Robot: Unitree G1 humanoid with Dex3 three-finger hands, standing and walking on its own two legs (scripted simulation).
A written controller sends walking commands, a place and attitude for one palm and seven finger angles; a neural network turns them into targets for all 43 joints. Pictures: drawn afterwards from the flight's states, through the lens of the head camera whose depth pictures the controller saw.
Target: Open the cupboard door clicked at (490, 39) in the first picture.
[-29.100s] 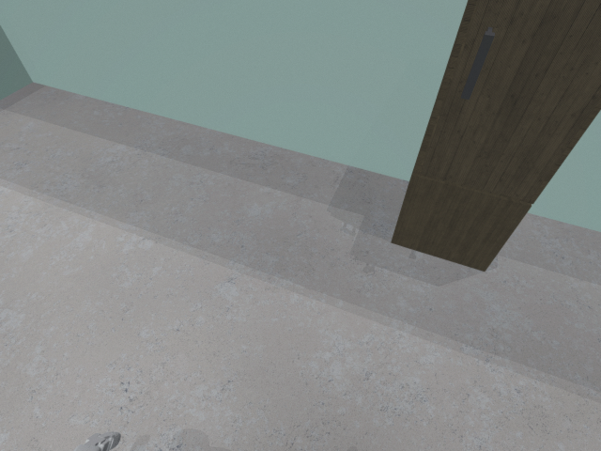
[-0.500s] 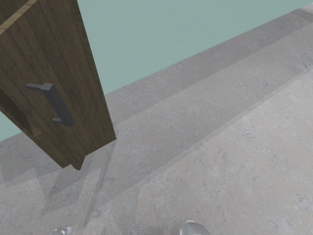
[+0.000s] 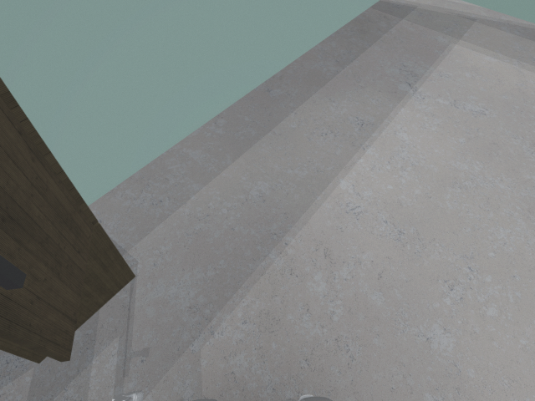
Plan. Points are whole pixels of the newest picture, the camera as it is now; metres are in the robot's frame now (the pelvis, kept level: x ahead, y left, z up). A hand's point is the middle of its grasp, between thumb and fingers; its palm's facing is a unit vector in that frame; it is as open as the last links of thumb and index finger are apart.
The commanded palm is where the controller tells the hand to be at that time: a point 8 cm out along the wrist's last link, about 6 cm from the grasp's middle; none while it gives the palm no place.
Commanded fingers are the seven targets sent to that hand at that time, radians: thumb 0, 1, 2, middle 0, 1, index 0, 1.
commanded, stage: walk to a spot facing it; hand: left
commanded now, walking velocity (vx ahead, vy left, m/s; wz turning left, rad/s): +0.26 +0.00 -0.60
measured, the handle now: out of the picture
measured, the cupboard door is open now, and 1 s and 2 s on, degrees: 47 47 47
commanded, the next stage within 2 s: turn to face it in 1.66 s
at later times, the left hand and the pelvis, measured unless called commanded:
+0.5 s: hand (204, 363) +0.19 +0.12 -0.15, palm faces -0.26 -0.94 -0.22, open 7.4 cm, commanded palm none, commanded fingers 0.00 0.90 0.90 -0.20 -0.30 -0.20 -0.30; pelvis +0.09 -0.06 +0.01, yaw -17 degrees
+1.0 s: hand (290, 217) +0.50 -0.03 -0.14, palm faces -0.55 -0.81 -0.19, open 7.4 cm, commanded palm none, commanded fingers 0.00 0.90 0.90 -0.20 -0.30 -0.20 -0.30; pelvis +0.29 -0.12 +0.02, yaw -33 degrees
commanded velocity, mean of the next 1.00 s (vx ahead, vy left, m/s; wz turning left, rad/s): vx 0.34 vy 0.00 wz -0.46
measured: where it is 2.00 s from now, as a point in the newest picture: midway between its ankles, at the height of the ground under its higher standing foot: (366, 279)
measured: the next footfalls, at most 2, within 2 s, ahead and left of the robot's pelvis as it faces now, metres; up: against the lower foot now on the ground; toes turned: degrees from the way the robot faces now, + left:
right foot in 0.30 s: +0.07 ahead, -0.15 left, +0.00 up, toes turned -19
left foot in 0.68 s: +0.34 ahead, +0.01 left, +0.00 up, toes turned -18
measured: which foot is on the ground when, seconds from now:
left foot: down 0.00-0.30, up 0.32-0.66, down 0.68-1.00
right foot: up 0.00-0.28, down 0.30-0.68, up 0.70-1.00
